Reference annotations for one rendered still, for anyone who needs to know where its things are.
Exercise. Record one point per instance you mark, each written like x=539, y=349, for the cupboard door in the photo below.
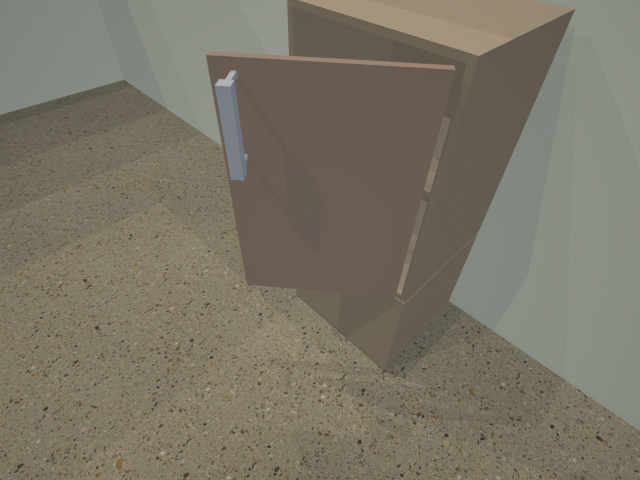
x=339, y=151

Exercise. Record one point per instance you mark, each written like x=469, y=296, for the handle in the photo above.
x=230, y=121

